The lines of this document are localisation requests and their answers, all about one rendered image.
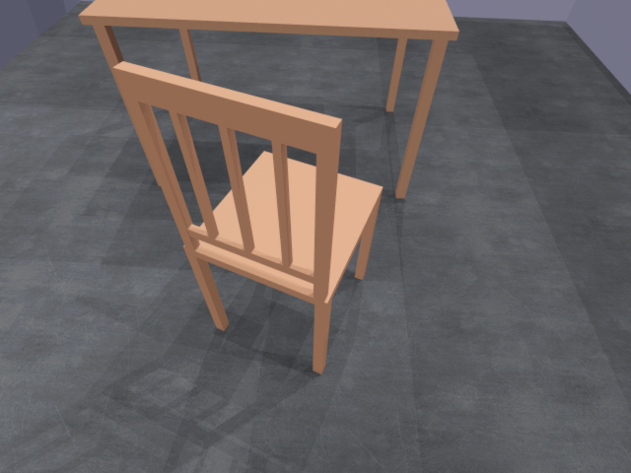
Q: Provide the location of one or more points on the table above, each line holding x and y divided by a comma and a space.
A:
402, 19

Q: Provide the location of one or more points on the chair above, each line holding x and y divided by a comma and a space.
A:
285, 224

